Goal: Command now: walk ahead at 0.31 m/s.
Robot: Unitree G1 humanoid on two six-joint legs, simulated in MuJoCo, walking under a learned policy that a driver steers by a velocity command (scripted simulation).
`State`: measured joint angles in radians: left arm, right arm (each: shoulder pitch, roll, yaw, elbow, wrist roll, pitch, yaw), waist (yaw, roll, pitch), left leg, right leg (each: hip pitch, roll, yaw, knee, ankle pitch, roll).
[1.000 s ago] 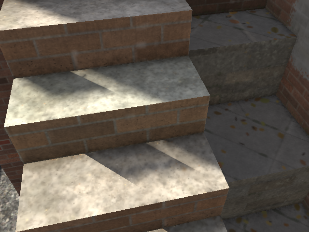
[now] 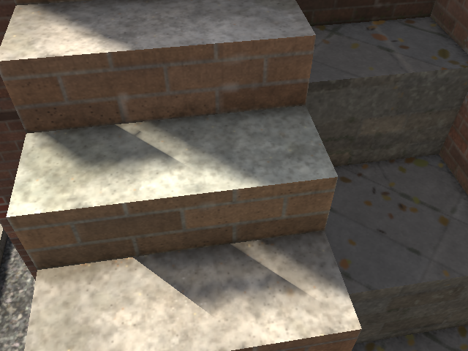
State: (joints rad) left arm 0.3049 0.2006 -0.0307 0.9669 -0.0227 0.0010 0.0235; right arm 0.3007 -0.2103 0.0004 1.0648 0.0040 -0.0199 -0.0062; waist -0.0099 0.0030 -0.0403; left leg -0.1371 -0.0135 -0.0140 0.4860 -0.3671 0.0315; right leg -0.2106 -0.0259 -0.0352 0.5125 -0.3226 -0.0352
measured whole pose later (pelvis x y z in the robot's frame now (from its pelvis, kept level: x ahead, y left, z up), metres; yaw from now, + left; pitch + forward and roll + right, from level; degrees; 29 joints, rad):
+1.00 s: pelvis +0.22 +0.13 +0.19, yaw +0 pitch +1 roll -1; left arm 0.26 0.19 -0.04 0.99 -0.01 0.01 0.02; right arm 0.35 -0.15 0.02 1.03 -0.01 -0.03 -0.03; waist -0.01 -0.02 -0.14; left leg -0.25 -0.06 0.05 0.45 -0.23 0.11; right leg -0.40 0.04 -0.10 0.85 -0.37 -0.06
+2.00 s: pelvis +0.58 +0.10 +0.43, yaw +0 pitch +3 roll -3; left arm 0.03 0.11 -0.09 0.74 0.00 -0.05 -0.03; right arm 0.42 -0.11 0.02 1.11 0.01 -0.06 0.03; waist -0.03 0.02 -0.07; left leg -0.20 0.17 -0.02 0.66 -0.09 0.05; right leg -0.93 -0.06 -0.19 1.36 -0.50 -0.09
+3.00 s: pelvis +0.99 +0.26 +0.76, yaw +0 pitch +0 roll -4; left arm 0.00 0.06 -0.10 0.78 -0.03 -0.08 -0.05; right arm 0.55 0.03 0.10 1.15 -0.05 -0.08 0.05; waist -0.01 -0.05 -0.11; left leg -0.22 -0.01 0.12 0.57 -0.37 0.11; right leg -1.34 0.10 0.14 2.27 0.15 -0.17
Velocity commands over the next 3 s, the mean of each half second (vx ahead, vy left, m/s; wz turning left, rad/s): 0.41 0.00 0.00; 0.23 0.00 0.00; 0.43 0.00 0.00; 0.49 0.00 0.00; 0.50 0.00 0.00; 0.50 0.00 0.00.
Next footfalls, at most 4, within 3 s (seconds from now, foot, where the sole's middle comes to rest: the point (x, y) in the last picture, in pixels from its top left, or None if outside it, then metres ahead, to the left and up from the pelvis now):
0.48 left None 0.26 0.18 -0.58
1.08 right None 0.24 0.05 -0.58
1.40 left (106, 301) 0.51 0.30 -0.39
1.92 right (248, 159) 0.74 -0.01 -0.20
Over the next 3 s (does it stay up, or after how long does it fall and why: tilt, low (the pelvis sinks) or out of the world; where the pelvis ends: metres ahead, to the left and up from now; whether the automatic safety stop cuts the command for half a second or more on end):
stays up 0.99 0.26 0.76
